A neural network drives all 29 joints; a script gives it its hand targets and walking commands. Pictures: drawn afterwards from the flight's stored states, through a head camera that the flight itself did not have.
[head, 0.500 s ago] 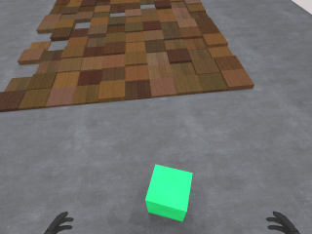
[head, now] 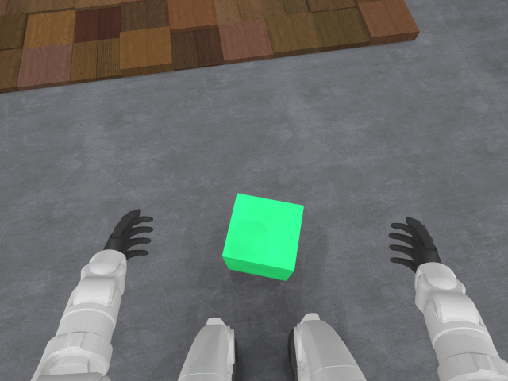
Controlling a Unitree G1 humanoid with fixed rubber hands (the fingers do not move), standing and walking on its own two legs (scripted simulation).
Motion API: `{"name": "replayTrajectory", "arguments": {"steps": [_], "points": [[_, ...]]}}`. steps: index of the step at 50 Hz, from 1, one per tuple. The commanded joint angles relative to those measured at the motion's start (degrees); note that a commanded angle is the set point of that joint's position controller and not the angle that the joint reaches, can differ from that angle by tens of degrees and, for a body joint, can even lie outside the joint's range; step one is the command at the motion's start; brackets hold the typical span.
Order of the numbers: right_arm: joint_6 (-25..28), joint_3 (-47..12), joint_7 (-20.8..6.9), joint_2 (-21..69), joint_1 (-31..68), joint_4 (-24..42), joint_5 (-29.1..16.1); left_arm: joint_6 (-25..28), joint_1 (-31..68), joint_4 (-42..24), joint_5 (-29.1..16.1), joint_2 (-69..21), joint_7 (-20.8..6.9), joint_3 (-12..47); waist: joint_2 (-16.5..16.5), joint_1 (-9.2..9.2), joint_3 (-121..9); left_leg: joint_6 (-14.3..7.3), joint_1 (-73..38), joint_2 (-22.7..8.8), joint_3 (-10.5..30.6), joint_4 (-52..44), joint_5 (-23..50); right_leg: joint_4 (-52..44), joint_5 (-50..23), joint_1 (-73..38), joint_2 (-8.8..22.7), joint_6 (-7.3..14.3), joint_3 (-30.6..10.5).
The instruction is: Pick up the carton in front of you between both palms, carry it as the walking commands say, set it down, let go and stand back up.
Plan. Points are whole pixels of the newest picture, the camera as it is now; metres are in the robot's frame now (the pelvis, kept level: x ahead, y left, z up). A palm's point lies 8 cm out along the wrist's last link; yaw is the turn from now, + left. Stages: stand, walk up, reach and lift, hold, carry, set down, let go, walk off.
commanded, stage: reach and lift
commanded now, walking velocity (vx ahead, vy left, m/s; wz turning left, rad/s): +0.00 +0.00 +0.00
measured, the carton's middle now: (263, 240) +0.45 -0.02 -0.59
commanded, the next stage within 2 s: none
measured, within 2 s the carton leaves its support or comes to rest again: neither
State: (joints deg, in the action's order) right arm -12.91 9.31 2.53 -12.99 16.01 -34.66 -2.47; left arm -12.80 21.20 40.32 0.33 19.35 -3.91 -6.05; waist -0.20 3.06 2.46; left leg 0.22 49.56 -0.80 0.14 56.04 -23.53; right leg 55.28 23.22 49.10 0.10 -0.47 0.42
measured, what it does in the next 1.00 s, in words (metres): lowers itself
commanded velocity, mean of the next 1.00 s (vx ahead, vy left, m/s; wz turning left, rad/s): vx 0.00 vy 0.00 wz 0.00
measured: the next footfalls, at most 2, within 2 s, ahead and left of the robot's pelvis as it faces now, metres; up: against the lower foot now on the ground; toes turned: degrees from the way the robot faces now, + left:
none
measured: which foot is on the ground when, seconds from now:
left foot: down 0.00-1.00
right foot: down 0.00-1.00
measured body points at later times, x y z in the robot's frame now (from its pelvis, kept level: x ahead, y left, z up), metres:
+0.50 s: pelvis -0.06 +0.02 -0.06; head +0.24 +0.02 +0.27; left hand +0.51 +0.17 -0.15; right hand +0.42 -0.22 -0.15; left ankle +0.03 +0.12 -0.68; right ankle +0.03 -0.12 -0.68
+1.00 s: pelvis -0.06 +0.01 -0.20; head +0.29 +0.02 +0.08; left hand +0.50 +0.17 -0.37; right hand +0.42 -0.22 -0.36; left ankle +0.03 +0.12 -0.68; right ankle +0.03 -0.12 -0.68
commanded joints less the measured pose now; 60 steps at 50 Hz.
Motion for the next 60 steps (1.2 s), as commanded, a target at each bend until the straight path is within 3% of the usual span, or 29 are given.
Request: {"name": "replayTrajectory", "arguments": {"steps": [1,11,19,23,27,32,37,42,48,54,60], "points": [[0.7,2.9,1.4,-6.4,10.7,3.8,-1.0,0.6,14.4,-2.3,-0.9,8.0,0.1,-1.6,2.5,0.90,-31.0,0.6,-13.4,2.9,1.5,-0.9,25.2,-2.4,-25.3,-3.7,-2.6,-2.1,-0.2],[-1.0,6.4,4.4,-3.8,37.7,0.2,-2.0,-1.0,46.5,8.0,-1.1,11.1,-0.6,-2.6,4.4,3.15,-41.8,-0.1,-2.9,3.1,1.0,-1.0,6.1,-1.1,-7.8,5.7,-2.1,-2.6,2.4],[-0.1,12.4,5.7,-0.9,52.8,-3.1,0.6,0.2,65.5,16.9,1.2,11.9,-1.8,-4.0,6.0,5.72,-48.7,0.3,3.7,3.7,1.2,0.9,2.8,1.2,-5.6,11.6,-2.7,-2.8,4.2],[0.9,15.1,5.5,0.6,56.4,-2.3,2.6,1.2,71.0,18.4,3.4,11.8,-1.8,-5.4,7.4,6.45,-54.4,0.2,3.4,4.2,1.3,2.5,7.1,2.7,-9.6,13.0,-3.2,-2.9,4.7],[2.5,16.8,4.7,1.8,53.8,-0.5,4.2,2.1,70.7,16.8,5.7,10.3,-1.1,-6.9,9.3,6.69,-62.6,0.1,-2.1,4.8,1.5,4.9,19.7,4.1,-18.6,15.4,-4.0,-3.2,5.3],[6.1,19.1,2.6,4.3,49.6,-1.5,6.3,4.5,65.9,15.4,7.7,4.7,-0.3,-8.6,10.1,6.13,-60.9,0.1,0.1,4.3,3.3,10.1,32.6,8.1,-25.0,27.5,-4.4,-3.5,5.2],[9.0,20.0,1.8,4.8,47.3,-5.2,6.9,6.4,60.7,16.0,8.4,2.3,1.2,-9.3,8.9,4.92,-58.0,-0.1,11.2,3.8,4.4,17.6,34.5,15.4,-25.5,37.8,-4.4,-4.2,4.2],[10.5,17.7,2.6,3.5,48.3,-7.2,4.0,8.0,61.1,14.7,5.8,3.9,3.2,-7.1,8.0,3.88,-60.0,0.1,21.2,4.1,3.8,26.9,30.8,24.7,-24.3,43.7,-4.3,-4.8,3.8],[10.9,11.1,5.4,-1.6,53.3,-6.5,-3.4,8.6,67.7,12.0,-2.5,9.1,5.4,0.3,9.7,4.51,-70.1,0.3,24.1,3.7,2.7,38.8,27.5,36.0,-23.8,43.8,-3.8,-4.3,3.8],[8.9,7.2,7.7,-4.4,61.7,-6.3,-8.8,7.3,76.5,12.9,-8.6,13.1,6.3,5.2,10.5,4.93,-71.6,0.0,28.9,2.8,1.3,45.4,14.5,43.3,-14.6,43.7,-3.0,-3.8,4.8],[7.7,6.5,8.2,-5.2,70.1,-13.6,-9.7,6.4,83.6,22.2,-10.5,15.1,5.9,7.6,9.3,5.12,-58.8,-0.4,38.9,1.1,1.7,49.1,0.7,48.4,-3.9,47.8,-1.2,-3.3,4.6]]}}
